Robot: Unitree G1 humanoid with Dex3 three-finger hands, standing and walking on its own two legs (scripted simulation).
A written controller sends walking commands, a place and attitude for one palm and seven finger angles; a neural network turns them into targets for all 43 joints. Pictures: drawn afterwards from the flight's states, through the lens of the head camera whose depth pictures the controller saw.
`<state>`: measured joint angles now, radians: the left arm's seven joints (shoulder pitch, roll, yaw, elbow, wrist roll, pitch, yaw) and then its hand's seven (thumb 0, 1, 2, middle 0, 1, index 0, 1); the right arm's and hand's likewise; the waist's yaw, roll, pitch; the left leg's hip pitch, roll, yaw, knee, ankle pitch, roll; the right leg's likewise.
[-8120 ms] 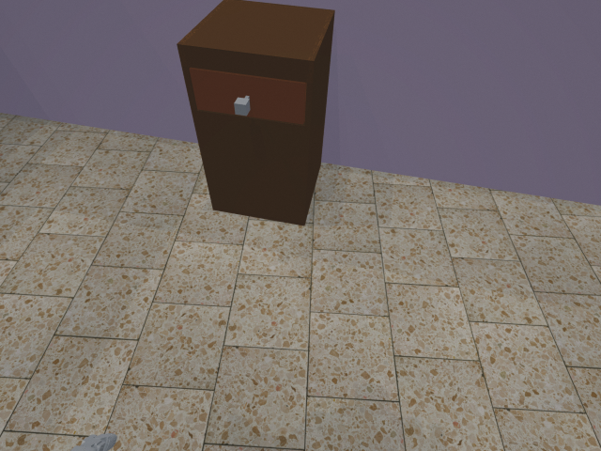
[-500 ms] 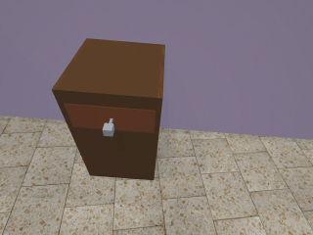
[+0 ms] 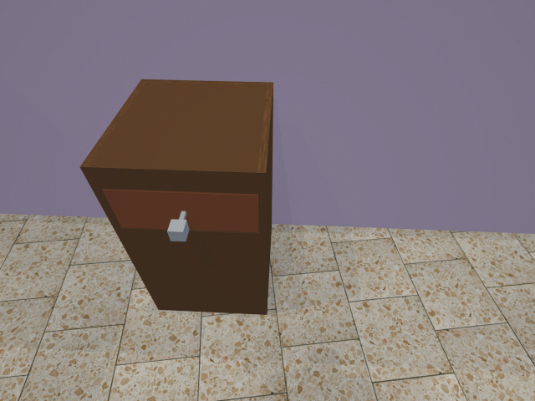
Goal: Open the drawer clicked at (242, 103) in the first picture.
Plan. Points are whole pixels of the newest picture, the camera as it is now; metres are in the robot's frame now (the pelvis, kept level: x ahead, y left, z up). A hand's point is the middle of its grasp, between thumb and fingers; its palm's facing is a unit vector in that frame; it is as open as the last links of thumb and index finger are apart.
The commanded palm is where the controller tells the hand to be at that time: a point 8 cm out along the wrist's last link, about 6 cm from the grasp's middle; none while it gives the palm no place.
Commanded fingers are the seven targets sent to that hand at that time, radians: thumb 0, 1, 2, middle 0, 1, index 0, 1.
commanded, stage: come to a stop and stand still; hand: left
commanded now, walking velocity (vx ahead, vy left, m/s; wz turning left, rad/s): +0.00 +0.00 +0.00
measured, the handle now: (180, 224) +0.56 +0.26 -0.17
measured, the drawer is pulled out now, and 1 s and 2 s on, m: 0.00 0.00 0.00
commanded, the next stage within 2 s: look again from close up in 0.62 s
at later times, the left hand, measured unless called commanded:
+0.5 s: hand out of the picture -0.01 +0.12 -0.17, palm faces +0.04 -0.98 -0.17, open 7.3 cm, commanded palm none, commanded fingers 0.00 0.90 0.90 -0.20 -0.30 -0.20 -0.30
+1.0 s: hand out of the picture +0.00 +0.11 -0.17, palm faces +0.05 -0.98 -0.18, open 7.3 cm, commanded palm none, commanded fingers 0.00 0.90 0.90 -0.20 -0.30 -0.20 -0.30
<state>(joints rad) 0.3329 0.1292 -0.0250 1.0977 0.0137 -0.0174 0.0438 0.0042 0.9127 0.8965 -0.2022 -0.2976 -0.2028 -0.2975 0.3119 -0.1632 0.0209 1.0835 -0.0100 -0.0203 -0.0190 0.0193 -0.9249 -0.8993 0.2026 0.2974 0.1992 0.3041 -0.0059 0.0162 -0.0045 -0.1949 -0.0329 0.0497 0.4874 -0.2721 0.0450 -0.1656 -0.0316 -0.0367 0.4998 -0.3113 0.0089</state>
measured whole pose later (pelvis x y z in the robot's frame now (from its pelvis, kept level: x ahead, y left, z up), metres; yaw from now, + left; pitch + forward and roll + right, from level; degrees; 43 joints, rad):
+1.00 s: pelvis +0.02 -0.05 +0.00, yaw +1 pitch -1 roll +1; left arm 0.33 0.12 -0.01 1.11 0.01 -0.02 0.04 0.00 0.91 0.90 -0.20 -0.30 -0.20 -0.30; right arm 0.30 -0.13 0.03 1.14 -0.01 -0.01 -0.03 0.01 -0.91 -0.90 0.20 0.30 0.20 0.30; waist 0.00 0.00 0.02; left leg -0.15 0.02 0.01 0.43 -0.27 -0.03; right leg -0.11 0.03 -0.07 0.43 -0.31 -0.06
